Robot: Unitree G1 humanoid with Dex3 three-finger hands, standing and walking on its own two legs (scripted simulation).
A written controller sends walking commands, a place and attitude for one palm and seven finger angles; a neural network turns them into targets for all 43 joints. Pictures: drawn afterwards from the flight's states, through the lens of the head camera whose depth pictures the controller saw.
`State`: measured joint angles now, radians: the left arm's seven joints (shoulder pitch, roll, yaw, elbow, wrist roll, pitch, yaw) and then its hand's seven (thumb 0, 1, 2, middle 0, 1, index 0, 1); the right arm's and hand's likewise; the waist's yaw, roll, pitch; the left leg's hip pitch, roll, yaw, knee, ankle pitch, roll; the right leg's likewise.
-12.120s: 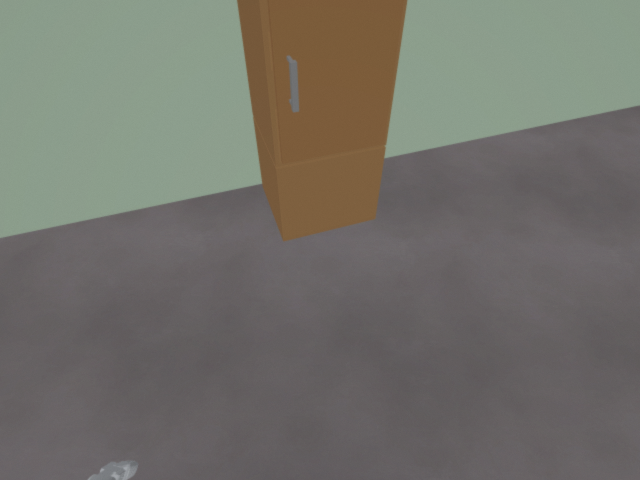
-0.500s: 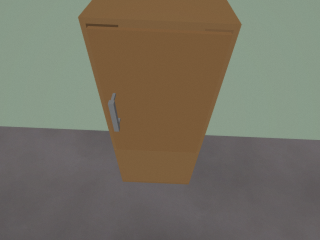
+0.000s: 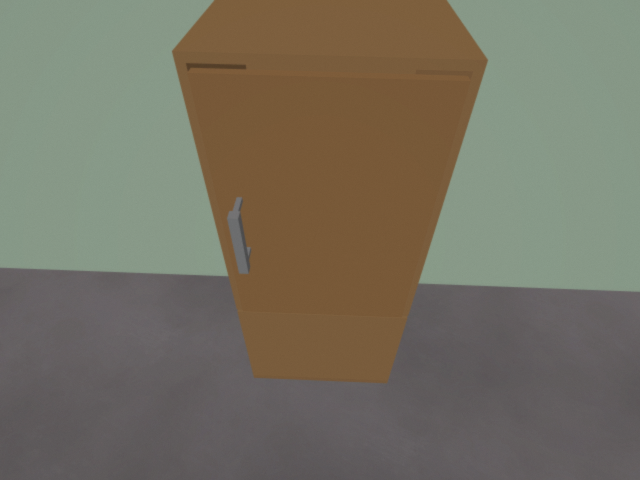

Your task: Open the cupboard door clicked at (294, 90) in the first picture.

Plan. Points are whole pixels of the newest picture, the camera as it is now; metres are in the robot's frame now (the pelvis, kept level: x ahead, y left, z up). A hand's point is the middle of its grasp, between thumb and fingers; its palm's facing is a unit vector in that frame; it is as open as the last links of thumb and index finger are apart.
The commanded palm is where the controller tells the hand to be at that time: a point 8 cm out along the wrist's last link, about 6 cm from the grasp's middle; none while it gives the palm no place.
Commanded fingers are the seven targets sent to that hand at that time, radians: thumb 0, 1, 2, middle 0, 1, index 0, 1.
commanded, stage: look again from close up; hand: left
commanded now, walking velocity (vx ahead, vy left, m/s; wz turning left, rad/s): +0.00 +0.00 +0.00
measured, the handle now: (241, 236) +0.55 +0.18 -0.04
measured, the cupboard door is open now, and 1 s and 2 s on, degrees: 0 0 0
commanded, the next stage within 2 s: raise the hand with hooked fingers in 0.32 s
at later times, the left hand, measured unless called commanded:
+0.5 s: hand out of the picture +0.06 +0.21 -0.13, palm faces +0.16 -0.97 -0.19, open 7.4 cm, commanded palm +0.08 +0.26 -0.06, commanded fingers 0.00 0.78 0.85 -0.21 -0.38 -0.21 -0.38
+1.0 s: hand out of the picture +0.14 +0.23 -0.05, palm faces +0.10 -0.99 -0.08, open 9.5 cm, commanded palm +0.13 +0.28 -0.05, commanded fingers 0.00 0.20 0.60 -0.25 -0.75 -0.25 -0.75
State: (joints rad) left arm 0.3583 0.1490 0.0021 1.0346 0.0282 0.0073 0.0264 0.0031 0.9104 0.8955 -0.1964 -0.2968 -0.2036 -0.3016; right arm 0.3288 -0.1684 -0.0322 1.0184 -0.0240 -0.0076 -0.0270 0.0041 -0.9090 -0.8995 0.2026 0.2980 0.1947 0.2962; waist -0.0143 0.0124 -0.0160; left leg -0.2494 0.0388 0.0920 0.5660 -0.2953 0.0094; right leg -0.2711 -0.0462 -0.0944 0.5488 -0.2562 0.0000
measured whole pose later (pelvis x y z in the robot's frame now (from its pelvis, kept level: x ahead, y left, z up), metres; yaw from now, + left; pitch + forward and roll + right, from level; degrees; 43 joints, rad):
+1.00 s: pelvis -0.04 +0.00 -0.11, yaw +5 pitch +14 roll -3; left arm 0.42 0.28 0.21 -0.03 -0.31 -0.51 -0.35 0.01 0.42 0.69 -0.23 -0.60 -0.24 -0.61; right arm 0.17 -0.26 0.00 0.50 0.02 -0.28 -0.05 0.01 -0.91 -0.90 0.20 0.30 0.20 0.30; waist 0.05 -0.01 -0.11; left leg -1.01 -0.01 -0.05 1.32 -0.55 0.02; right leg -0.97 -0.01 -0.09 1.26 -0.52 -0.01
